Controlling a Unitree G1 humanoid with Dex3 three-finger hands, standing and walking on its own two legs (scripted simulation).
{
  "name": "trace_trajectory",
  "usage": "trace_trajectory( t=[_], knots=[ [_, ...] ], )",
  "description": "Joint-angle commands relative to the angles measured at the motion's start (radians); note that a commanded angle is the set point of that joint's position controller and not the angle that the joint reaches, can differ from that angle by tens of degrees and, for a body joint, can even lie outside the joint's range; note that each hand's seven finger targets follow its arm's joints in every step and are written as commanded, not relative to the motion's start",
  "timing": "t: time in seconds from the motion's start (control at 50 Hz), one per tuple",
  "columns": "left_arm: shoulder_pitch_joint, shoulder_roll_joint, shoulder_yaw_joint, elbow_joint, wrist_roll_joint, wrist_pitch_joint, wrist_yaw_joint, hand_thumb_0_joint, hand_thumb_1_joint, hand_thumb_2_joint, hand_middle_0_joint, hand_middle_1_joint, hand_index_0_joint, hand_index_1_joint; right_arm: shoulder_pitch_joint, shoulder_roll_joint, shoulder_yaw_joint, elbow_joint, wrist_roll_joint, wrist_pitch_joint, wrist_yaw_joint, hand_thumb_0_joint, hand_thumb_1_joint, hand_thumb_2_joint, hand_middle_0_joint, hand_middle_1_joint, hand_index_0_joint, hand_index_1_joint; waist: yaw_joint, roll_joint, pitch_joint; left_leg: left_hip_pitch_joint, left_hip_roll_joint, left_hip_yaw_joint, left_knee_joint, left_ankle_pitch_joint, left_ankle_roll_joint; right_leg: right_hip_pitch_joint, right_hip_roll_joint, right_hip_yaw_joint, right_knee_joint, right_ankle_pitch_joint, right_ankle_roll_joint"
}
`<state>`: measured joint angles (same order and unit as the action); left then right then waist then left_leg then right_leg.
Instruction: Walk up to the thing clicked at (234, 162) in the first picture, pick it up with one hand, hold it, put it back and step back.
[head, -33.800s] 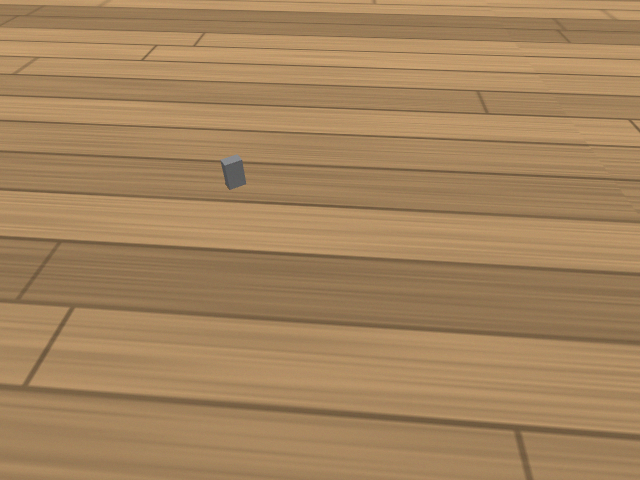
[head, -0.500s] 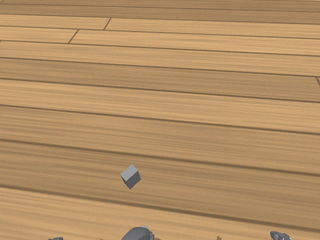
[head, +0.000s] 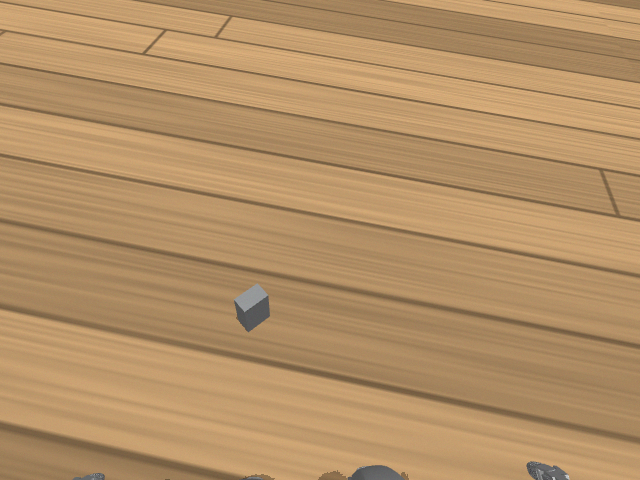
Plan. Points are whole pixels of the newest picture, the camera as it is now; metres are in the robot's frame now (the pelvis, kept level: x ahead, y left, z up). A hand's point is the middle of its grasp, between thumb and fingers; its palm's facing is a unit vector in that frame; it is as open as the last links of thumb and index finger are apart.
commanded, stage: step back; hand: left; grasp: from the side
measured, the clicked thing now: (252, 308) +0.68 +0.21 -0.69
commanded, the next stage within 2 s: stand in 2.00 s
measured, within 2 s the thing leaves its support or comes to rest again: neither
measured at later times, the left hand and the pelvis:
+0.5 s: hand out of the picture -0.05 +0.23 -0.14, palm faces +0.02 -0.90 -0.44, open 7.3 cm; pelvis -0.17 -0.04 -0.01, yaw +3 degrees
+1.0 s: hand out of the picture -0.29 +0.19 -0.14, palm faces +0.01 -0.90 -0.43, open 7.3 cm; pelvis -0.33 -0.08 -0.01, yaw -1 degrees
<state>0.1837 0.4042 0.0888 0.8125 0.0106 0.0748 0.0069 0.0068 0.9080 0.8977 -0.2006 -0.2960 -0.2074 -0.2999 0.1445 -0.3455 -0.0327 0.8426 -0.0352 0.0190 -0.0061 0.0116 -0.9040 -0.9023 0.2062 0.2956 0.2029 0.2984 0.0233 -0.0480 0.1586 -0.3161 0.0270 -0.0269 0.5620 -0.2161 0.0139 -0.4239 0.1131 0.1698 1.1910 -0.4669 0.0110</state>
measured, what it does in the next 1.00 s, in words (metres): walks backwards: right foot, then left foot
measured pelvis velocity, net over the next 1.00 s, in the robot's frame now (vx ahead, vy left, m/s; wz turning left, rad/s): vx -0.33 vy -0.08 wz -0.01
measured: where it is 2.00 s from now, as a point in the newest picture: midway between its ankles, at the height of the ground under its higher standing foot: outside the picture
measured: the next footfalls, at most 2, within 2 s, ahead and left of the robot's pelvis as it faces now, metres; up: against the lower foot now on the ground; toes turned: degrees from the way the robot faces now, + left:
right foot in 0.14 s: -0.06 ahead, -0.15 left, +0.00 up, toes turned +1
left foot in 0.52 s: -0.17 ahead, +0.07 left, +0.00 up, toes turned +2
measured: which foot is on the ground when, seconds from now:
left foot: down 0.00-0.18, up 0.20-0.50, down 0.52-0.88, up 0.90-1.00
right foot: up 0.00-0.12, down 0.14-0.54, up 0.56-0.82, down 0.84-1.00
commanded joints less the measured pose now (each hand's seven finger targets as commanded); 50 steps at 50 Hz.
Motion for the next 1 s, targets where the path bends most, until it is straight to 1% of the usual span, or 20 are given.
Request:
trace_trajectory(
  t=[0.0,0.12,0.16,0.18,0.2,0.26,0.4,0.46,0.48,0.5,0.54,0.56,0.62,0.74,0.8,0.84,0.86,0.88,0.94,0.98],
  knots=[
    [0.004,0.148,0.045,-0.078,0.011,-0.038,0.005,0.0,0.9,0.9,-0.2,-0.3,-0.2,-0.3,0.037,-0.275,-0.092,-0.08,0.007,-0.02,-0.026,0.0,-0.9,-0.9,0.2,0.3,0.2,0.3,-0.061,0.221,-0.201,0.284,0.212,-0.199,-0.116,0.264,0.243,-0.063,-0.043,-0.041,-0.218,-0.044,0.037],
    [0.182,0.146,0.05,0.026,0.017,-0.053,-0.001,0.0,0.9,0.9,-0.2,-0.3,-0.2,-0.3,-0.048,-0.299,-0.09,-0.11,0.018,0.019,-0.017,0.0,-0.9,-0.9,0.2,0.3,0.2,0.3,0.012,0.241,-0.274,0.084,0.156,-0.142,0.004,0.191,0.132,0.291,-0.084,-0.164,-0.806,0.214,-0.031],
    [0.144,0.287,0.086,-0.007,0.039,-0.056,-0.005,0.0,0.9,0.9,-0.2,-0.3,-0.2,-0.3,-0.06,-0.207,-0.065,-0.144,0.034,0.017,-0.019,0.0,-0.9,-0.9,0.2,0.3,0.2,0.3,0.013,-0.132,-0.192,-0.268,-0.096,-0.063,0.266,-0.245,0.009,0.306,-0.349,0.266,-0.838,0.228,-0.14],
    [0.038,0.394,0.102,-0.057,0.045,-0.052,-0.001,0.0,0.9,0.9,-0.2,-0.3,-0.2,-0.3,-0.099,-0.237,-0.082,-0.145,0.024,0.018,-0.041,0.0,-0.9,-0.9,0.2,0.3,0.2,0.3,0.063,-0.279,-0.133,-0.201,-0.113,-0.097,0.509,-0.408,-0.026,0.022,-0.536,0.455,-0.923,0.189,-0.31],
    [-0.03,0.353,0.095,-0.08,0.033,-0.058,0.008,0.0,0.9,0.9,-0.2,-0.3,-0.2,-0.3,-0.076,-0.276,-0.099,-0.121,0.033,0.017,-0.041,0.0,-0.9,-0.9,0.2,0.3,0.2,0.3,0.016,-0.236,-0.067,-0.139,-0.069,-0.166,0.615,-0.375,-0.021,-0.1,-0.55,0.445,-0.938,0.209,-0.317],
    [-0.134,0.206,0.061,-0.099,0.032,-0.061,0.015,0.0,0.9,0.9,-0.2,-0.3,-0.2,-0.3,0.04,-0.226,-0.069,-0.055,0.04,0.012,-0.031,0.0,-0.9,-0.9,0.2,0.3,0.2,0.3,-0.068,-0.085,-0.088,-0.18,-0.166,-0.142,0.657,-0.235,-0.009,0.077,-0.303,0.012,-0.76,0.552,-0.177],
    [0.022,0.191,0.059,-0.106,0.036,-0.047,0.033,0.0,0.9,0.9,-0.2,-0.3,-0.2,-0.3,0.029,-0.196,-0.052,-0.076,0.021,-0.01,-0.036,0.0,-0.9,-0.9,0.2,0.3,0.2,0.3,0.036,-0.144,-0.195,-0.178,-0.072,-0.038,0.259,-0.319,-0.034,0.412,-0.356,0.046,-0.653,0.719,-0.217],
    [-0.029,0.204,0.05,-0.124,0.015,-0.032,0.031,0.0,0.9,0.9,-0.2,-0.3,-0.2,-0.3,0.127,-0.199,-0.064,-0.038,0.01,-0.016,-0.032,0.0,-0.9,-0.9,0.2,0.3,0.2,0.3,-0.011,-0.155,-0.272,-0.007,-0.05,0.017,-0.087,-0.11,-0.004,0.401,-0.348,0.029,-0.533,0.753,-0.181],
    [-0.038,0.197,0.043,-0.13,0.009,-0.023,0.025,0.0,0.9,0.9,-0.2,-0.3,-0.2,-0.3,0.152,-0.202,-0.069,-0.021,0.011,-0.018,-0.031,0.0,-0.9,-0.9,0.2,0.3,0.2,0.3,-0.017,-0.111,-0.279,0.072,-0.049,0.021,-0.216,0.053,0.0,0.355,-0.32,0.009,-0.496,0.697,-0.151],
    [-0.027,0.168,0.029,-0.141,0.007,-0.02,0.02,0.0,0.9,0.9,-0.2,-0.3,-0.2,-0.3,0.138,-0.257,-0.088,-0.027,0.0,-0.019,-0.032,0.0,-0.9,-0.9,0.2,0.3,0.2,0.3,-0.008,-0.007,-0.293,0.174,0.062,-0.154,-0.187,0.217,0.04,0.198,-0.262,-0.017,-0.441,0.526,-0.093],
    [-0.078,0.161,0.033,-0.152,-0.002,-0.019,0.032,0.0,0.9,0.9,-0.2,-0.3,-0.2,-0.3,0.063,-0.405,-0.109,-0.063,-0.005,-0.008,-0.021,0.0,-0.9,-0.9,0.2,0.3,0.2,0.3,-0.042,0.262,-0.236,0.102,0.365,-0.45,-0.186,0.427,0.276,-0.012,-0.052,-0.099,-0.139,-0.188,-0.026],
    [-0.102,0.181,0.038,-0.14,0.007,-0.019,0.037,0.0,0.9,0.9,-0.2,-0.3,-0.2,-0.3,0.026,-0.407,-0.114,-0.067,-0.006,-0.015,-0.028,0.0,-0.9,-0.9,0.2,0.3,0.2,0.3,-0.053,0.276,-0.191,-0.015,0.413,-0.501,-0.207,0.404,0.326,0.028,-0.078,-0.017,-0.005,-0.204,-0.025],
    [-0.028,0.173,0.038,-0.083,-0.008,-0.02,0.022,0.0,0.9,0.9,-0.2,-0.3,-0.2,-0.3,-0.066,-0.276,-0.072,-0.085,-0.012,-0.012,-0.032,0.0,-0.9,-0.9,0.2,0.3,0.2,0.3,0.016,0.161,-0.16,0.018,0.218,-0.185,-0.137,0.444,0.224,-0.007,-0.021,-0.001,0.075,-0.071,-0.033],
    [0.009,0.138,0.022,-0.054,0.003,-0.067,0.016,0.0,0.9,0.9,-0.2,-0.3,-0.2,-0.3,0.001,-0.264,-0.077,-0.073,-0.005,0.005,-0.017,0.0,-0.9,-0.9,0.2,0.3,0.2,0.3,-0.027,0.259,-0.205,0.237,0.195,-0.155,-0.04,0.327,0.21,0.034,-0.112,-0.116,-0.466,-0.044,-0.002],
    [0.082,0.139,0.03,0.024,0.014,-0.094,0.021,0.0,0.9,0.9,-0.2,-0.3,-0.2,-0.3,-0.01,-0.284,-0.077,-0.058,0.006,0.028,-0.003,0.0,-0.9,-0.9,0.2,0.3,0.2,0.3,-0.013,0.232,-0.26,0.163,0.136,-0.095,0.058,0.177,0.147,0.244,-0.063,-0.218,-0.845,0.184,-0.015],
    [0.109,0.252,0.057,0.048,0.04,-0.108,0.024,0.0,0.9,0.9,-0.2,-0.3,-0.2,-0.3,-0.009,-0.193,-0.05,-0.082,0.021,0.03,0.0,0.0,-0.9,-0.9,0.2,0.3,0.2,0.3,-0.001,-0.046,-0.23,-0.213,-0.011,-0.061,0.258,-0.186,0.047,0.397,-0.264,0.187,-0.847,0.154,-0.09],
    [0.038,0.332,0.074,0.017,0.037,-0.104,0.025,0.0,0.9,0.9,-0.2,-0.3,-0.2,-0.3,-0.066,-0.2,-0.054,-0.099,0.013,0.031,-0.01,0.0,-0.9,-0.9,0.2,0.3,0.2,0.3,0.029,-0.092,-0.186,-0.201,-0.048,-0.119,0.354,-0.35,-0.001,0.156,-0.485,0.363,-0.894,0.018,-0.238],
    [-0.054,0.376,0.079,-0.009,0.04,-0.104,0.03,0.0,0.9,0.9,-0.2,-0.3,-0.2,-0.3,-0.074,-0.256,-0.081,-0.079,0.011,0.038,-0.015,0.0,-0.9,-0.9,0.2,0.3,0.2,0.3,0.03,-0.15,-0.099,-0.101,-0.02,-0.185,0.493,-0.344,-0.017,-0.082,-0.557,0.47,-0.965,-0.118,-0.296],
    [-0.127,0.238,0.046,-0.008,0.032,-0.116,0.032,0.0,0.9,0.9,-0.2,-0.3,-0.2,-0.3,-0.006,-0.252,-0.075,-0.014,0.027,0.023,0.002,0.0,-0.9,-0.9,0.2,0.3,0.2,0.3,-0.043,-0.01,-0.043,-0.147,-0.087,-0.156,0.536,-0.211,-0.02,0.045,-0.362,0.106,-0.824,0.19,-0.209],
    [-0.027,0.228,0.05,0.028,0.032,-0.12,0.025,0.0,0.9,0.9,-0.2,-0.3,-0.2,-0.3,-0.014,-0.219,-0.062,-0.014,0.017,0.007,0.002,0.0,-0.9,-0.9,0.2,0.3,0.2,0.3,0.002,-0.056,-0.093,-0.147,-0.079,-0.124,0.455,-0.202,-0.027,0.128,-0.309,0.063,-0.805,0.164,-0.177]
  ],
)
